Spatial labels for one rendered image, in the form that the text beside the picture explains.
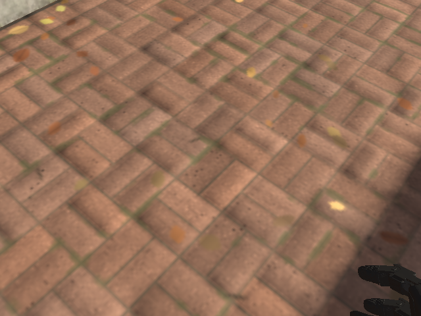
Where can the right robot hand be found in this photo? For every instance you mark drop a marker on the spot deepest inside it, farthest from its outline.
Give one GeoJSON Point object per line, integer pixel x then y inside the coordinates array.
{"type": "Point", "coordinates": [400, 280]}

